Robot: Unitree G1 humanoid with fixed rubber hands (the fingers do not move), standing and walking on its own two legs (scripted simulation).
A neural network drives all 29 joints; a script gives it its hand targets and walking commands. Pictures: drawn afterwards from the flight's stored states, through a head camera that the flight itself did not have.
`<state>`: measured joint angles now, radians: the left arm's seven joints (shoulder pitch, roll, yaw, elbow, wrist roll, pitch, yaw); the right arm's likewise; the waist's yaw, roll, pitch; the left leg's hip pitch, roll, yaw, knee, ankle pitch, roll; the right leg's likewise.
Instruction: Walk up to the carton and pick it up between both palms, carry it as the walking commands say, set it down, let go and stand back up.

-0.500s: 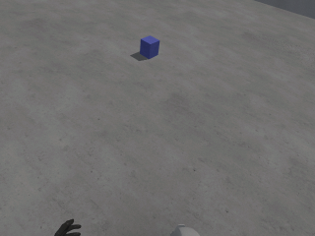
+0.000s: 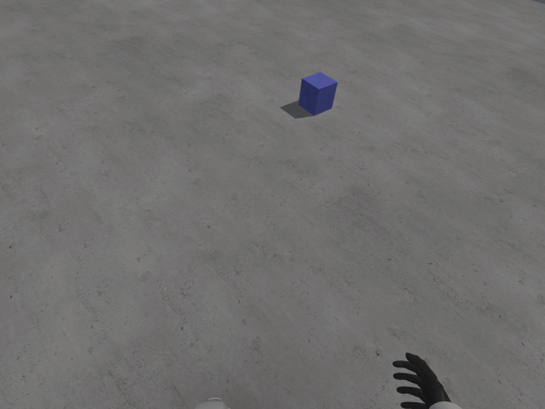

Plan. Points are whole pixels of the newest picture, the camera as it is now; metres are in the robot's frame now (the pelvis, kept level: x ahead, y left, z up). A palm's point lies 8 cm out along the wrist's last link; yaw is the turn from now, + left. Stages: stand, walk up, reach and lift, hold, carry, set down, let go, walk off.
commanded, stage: walk up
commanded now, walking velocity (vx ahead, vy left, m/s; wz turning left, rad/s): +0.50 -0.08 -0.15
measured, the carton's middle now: (317, 93) +2.16 -0.18 -0.67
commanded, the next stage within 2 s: none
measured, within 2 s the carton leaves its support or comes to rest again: neither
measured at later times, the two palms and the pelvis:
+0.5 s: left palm (181, 290) +0.36 +0.21 -0.13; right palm out of the picture +0.03 -0.22 -0.10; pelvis +0.20 +0.00 +0.01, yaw -5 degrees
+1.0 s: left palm (188, 331) +0.28 +0.18 -0.14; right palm (402, 211) +0.59 -0.26 -0.09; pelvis +0.39 -0.04 +0.00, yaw -1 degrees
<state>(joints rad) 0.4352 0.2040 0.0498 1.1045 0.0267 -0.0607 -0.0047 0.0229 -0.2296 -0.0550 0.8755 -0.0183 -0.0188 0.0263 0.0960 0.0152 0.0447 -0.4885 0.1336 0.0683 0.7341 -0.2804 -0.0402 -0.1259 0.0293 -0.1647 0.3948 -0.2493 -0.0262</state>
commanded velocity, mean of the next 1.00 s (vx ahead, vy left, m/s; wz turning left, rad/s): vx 0.49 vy -0.14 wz -0.03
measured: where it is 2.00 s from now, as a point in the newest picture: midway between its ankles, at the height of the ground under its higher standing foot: (294, 267)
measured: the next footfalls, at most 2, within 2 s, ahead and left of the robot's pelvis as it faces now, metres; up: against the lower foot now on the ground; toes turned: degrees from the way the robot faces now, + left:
left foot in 0.08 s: +0.15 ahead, +0.13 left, +0.00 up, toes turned +7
right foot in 0.58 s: +0.36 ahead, -0.16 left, +0.00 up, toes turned -13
